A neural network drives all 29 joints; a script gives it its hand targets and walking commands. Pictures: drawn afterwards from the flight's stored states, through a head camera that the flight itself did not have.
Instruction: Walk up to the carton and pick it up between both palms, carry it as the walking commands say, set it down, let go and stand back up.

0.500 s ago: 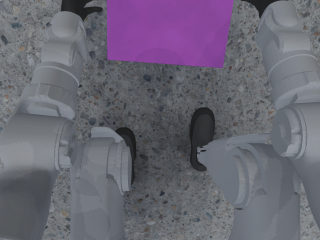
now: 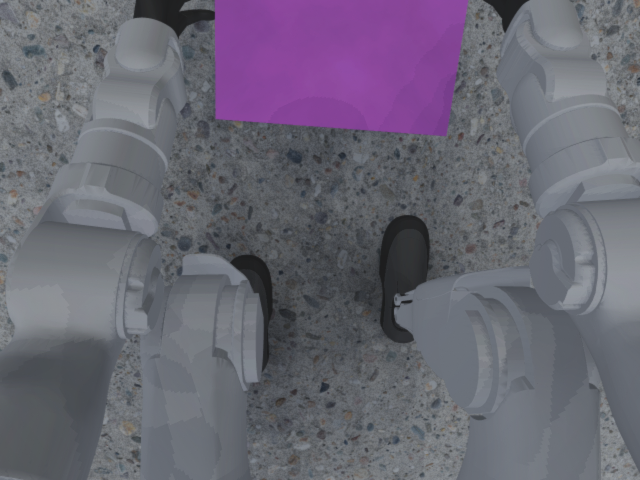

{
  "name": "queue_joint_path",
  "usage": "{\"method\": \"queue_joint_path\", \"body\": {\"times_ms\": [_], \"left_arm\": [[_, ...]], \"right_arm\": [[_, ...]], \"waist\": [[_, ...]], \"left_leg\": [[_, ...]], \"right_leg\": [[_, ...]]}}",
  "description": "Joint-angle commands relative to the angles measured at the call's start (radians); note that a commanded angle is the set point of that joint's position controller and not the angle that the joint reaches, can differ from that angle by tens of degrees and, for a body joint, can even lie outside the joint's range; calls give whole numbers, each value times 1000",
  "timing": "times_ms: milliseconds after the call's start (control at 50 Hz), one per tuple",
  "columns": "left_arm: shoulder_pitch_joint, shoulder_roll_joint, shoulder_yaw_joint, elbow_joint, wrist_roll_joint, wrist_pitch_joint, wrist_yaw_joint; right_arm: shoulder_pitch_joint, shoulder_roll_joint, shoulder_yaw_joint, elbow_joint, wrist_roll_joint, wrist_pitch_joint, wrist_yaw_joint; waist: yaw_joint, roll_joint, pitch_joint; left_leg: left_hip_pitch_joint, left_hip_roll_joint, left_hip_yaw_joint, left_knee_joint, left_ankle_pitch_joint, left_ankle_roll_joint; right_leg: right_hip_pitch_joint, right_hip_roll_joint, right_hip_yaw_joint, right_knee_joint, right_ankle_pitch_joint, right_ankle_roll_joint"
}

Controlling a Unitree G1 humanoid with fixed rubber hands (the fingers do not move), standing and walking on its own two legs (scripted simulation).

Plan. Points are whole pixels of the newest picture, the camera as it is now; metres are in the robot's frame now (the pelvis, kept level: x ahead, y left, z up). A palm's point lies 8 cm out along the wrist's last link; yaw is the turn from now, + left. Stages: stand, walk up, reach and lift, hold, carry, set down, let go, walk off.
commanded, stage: reach and lift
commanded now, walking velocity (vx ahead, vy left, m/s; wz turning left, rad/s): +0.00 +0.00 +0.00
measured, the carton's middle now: (336, 24) +0.54 -0.01 -0.30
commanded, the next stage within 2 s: none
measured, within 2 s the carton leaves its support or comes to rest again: leaves its support in 0.46 s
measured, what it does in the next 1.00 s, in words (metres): stands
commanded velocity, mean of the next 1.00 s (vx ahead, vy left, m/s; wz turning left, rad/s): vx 0.00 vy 0.00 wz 0.00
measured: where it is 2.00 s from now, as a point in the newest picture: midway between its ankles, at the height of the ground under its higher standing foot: (324, 317)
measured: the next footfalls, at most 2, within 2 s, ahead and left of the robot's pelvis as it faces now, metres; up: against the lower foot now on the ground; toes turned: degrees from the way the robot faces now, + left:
none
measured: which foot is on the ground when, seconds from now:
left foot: down 0.00-1.00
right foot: down 0.00-1.00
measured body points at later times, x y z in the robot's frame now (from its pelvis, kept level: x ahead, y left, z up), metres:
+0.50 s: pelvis +0.00 +0.00 +0.00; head +0.37 +0.01 +0.24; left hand +0.53 +0.16 -0.21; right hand +0.55 -0.17 -0.19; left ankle +0.09 +0.12 -0.34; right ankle +0.15 -0.12 -0.34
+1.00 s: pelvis -0.01 +0.00 +0.00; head +0.34 +0.02 +0.29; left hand +0.54 +0.16 -0.15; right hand +0.56 -0.17 -0.13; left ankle +0.09 +0.13 -0.34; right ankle +0.15 -0.12 -0.34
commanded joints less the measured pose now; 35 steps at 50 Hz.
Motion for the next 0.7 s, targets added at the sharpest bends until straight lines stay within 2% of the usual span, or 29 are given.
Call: {"method": "queue_joint_path", "body": {"times_ms": [0, 20, 40, 60, 100, 120, 140, 160, 200, 220, 240, 280, 320, 360, 380, 400, 420, 440, 460, 480, 500, 520, 540, 560, 580, 620, 640, 660, 680], "left_arm": [[-452, -654, -106, -99, -14, 17, -191], [-434, -625, -85, -115, 1, 12, -187], [-427, -661, -84, -100, 0, 15, -199], [-448, -702, -101, -70, 0, 33, -206], [-488, -714, -94, -147, -12, 26, -223], [-483, -697, -96, -145, -2, 33, -216], [-489, -744, -110, -160, -25, 20, -217], [-481, -753, -132, -189, -24, 24, -217], [-506, -779, -135, -170, -28, 40, -227], [-573, -757, -169, -259, -59, 29, -220], [-516, -792, -170, -220, -46, 32, -225], [-571, -803, -190, -311, -67, 25, -215], [-586, -830, -200, -322, -87, 23, -213], [-633, -834, -225, -363, -104, 31, -206], [-635, -852, -238, -393, -126, 29, -205], [-663, -855, -252, -454, -132, 26, -202], [-688, -852, -257, -437, -139, 26, -197], [-685, -871, -261, -414, -145, 26, -196], [-700, -900, -269, -446, -132, 39, -201], [-685, -895, -262, -446, -134, 41, -201], [-643, -930, -274, -402, -116, 55, -209], [-671, -963, -255, -406, -128, 55, -215], [-685, -952, -258, -450, -140, 53, -216], [-730, -895, -245, -449, -120, 53, -209], [-723, -972, -245, -458, -128, 66, -218], [-732, -958, -259, -482, -127, 77, -225], [-702, -932, -242, -453, -124, 76, -224], [-712, -971, -252, -448, -118, 90, -231], [-690, -998, -215, -422, -98, 92, -230]], "right_arm": [[-258, 663, 84, -13, -32, 44, 184], [-246, 654, 72, -14, -56, 38, 182], [-257, 717, 91, -13, -53, 53, 188], [-242, 731, 89, -21, -38, 52, 191], [-287, 738, 121, -55, -50, 57, 197], [-316, 719, 96, -80, -45, 60, 196], [-255, 754, 95, -39, -61, 65, 194], [-320, 778, 126, -132, -30, 53, 200], [-294, 780, 126, -68, -30, 68, 198], [-309, 848, 138, -129, -5, 66, 200], [-301, 814, 135, -111, -13, 64, 202], [-371, 839, 166, -219, 10, 60, 191], [-318, 863, 197, -146, 13, 69, 188], [-381, 870, 213, -258, 57, 65, 182], [-444, 845, 238, -314, 66, 58, 170], [-449, 875, 251, -328, 79, 63, 169], [-438, 906, 250, -319, 84, 68, 166], [-403, 918, 251, -251, 66, 72, 165], [-450, 929, 254, -328, 86, 76, 168], [-446, 937, 257, -353, 71, 84, 168], [-406, 971, 239, -310, 76, 92, 180], [-387, 969, 227, -266, 51, 99, 175], [-428, 965, 241, -320, 60, 99, 170], [-395, 974, 218, -248, 47, 109, 170], [-431, 948, 218, -327, 53, 105, 170], [-439, 964, 218, -326, 64, 116, 175], [-507, 1000, 248, -339, 68, 123, 179], [-461, 1013, 216, -351, 45, 128, 179], [-469, 1003, 198, -298, 18, 139, 182]], "waist": [[-68, 54, -865], [-46, 27, -820], [-58, -3, -836], [-60, 66, -853], [-61, -20, -852], [-57, 46, -867], [-84, 1, -864], [-42, 57, -954], [-69, 37, -945], [-52, 37, -1018], [-65, 88, -952], [-53, 54, -1102], [-74, 6, -1115], [-67, 65, -1255], [-94, 18, -1349], [-78, 32, -1367], [-103, 8, -1394], [-89, -26, -1346], [-96, 27, -1396], [-98, 2, -1419], [-88, 71, -1385], [-121, 37, -1356], [-133, 14, -1419], [-106, 11, -1393], [-142, 52, -1446], [-128, 72, -1488], [-76, 25, -1450], [-131, 54, -1452], [-127, 33, -1353]], "left_leg": [[216, -42, 51, -179, 221, 22], [119, -49, 63, -178, 205, 22], [115, -49, 61, -183, 176, 37], [151, -37, 68, -194, 177, 29], [101, -53, 60, -176, 187, 33], [155, -49, 63, -193, 178, 32], [138, -53, 59, -198, 211, 29], [194, -55, 63, -186, 252, 34], [175, -48, 68, -191, 231, 21], [221, -56, 65, -196, 269, 27], [189, -54, 77, -190, 263, 18], [279, -65, 77, -185, 308, 18], [238, -64, 79, -163, 304, 18], [340, -67, 98, -170, 323, 8], [392, -69, 78, -159, 349, 14], [370, -73, 87, -166, 364, 13], [386, -66, 91, -155, 349, 18], [332, -70, 92, -160, 333, 12], [381, -73, 89, -174, 340, 16], [392, -76, 92, -171, 337, 20], [428, -75, 99, -183, 341, 13], [388, -78, 98, -182, 324, 5], [380, -80, 101, -185, 300, 14], [390, -71, 104, -212, 240, 17], [438, -77, 104, -196, 264, 6], [457, -72, 119, -198, 247, 2], [408, -82, 118, -203, 280, 16], [444, -78, 112, -222, 230, 12], [409, -80, 110, -233, 212, 15]], "right_leg": [[704, 92, 15, 15, 221, 2], [686, 94, 19, 10, 228, 2], [743, 96, 25, 4, 218, 1], [772, 92, 32, -6, 231, 0], [751, 97, 26, 9, 238, -1], [730, 98, 19, 16, 208, -4], [742, 101, 4, 14, 240, 2], [748, 100, 19, 28, 276, -7], [811, 98, 14, 14, 287, -4], [802, 109, 10, 23, 320, -1], [770, 102, 25, 18, 312, -10], [807, 115, -5, 29, 324, 1], [872, 112, 6, 36, 356, -3], [944, 107, 9, 18, 391, -1], [977, 110, -12, 47, 406, 2], [989, 111, -10, 48, 427, 5], [1021, 115, -12, 36, 435, 9], [1017, 110, -13, 29, 433, 9], [995, 110, -26, 37, 423, 9], [986, 117, -26, 25, 405, 12], [926, 117, -40, 24, 387, 14], [953, 108, -37, 20, 382, 9], [1012, 109, -36, 18, 375, 8], [996, 115, -44, 6, 317, 9], [1028, 114, -37, -3, 327, -3], [1028, 115, -37, -15, 299, -2], [1016, 113, -46, -6, 330, 10], [976, 116, -59, -15, 277, 9], [918, 121, -68, -29, 218, 6]]}}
